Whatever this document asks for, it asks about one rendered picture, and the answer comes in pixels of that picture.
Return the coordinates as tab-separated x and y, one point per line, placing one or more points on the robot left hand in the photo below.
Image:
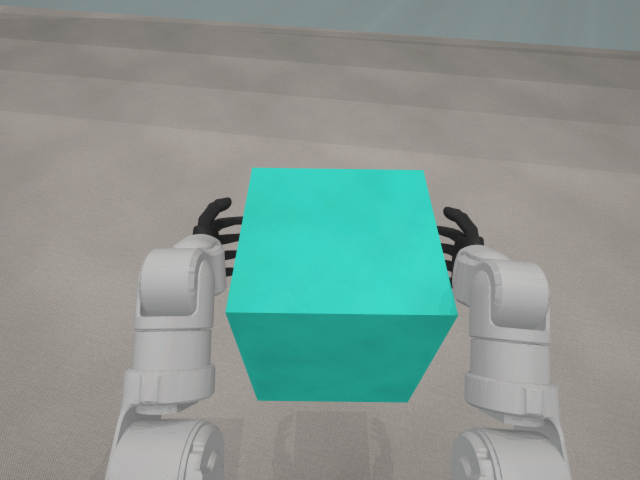
207	225

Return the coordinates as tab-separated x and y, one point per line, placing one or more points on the robot right upper arm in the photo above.
504	454

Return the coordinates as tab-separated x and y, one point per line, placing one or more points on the robot left upper arm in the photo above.
169	449

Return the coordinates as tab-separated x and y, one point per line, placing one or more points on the robot right hand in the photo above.
469	237

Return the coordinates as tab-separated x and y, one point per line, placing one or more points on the robot left forearm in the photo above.
171	367

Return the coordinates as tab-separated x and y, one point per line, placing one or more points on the robot right forearm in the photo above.
509	377

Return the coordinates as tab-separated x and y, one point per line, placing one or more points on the carton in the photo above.
340	290

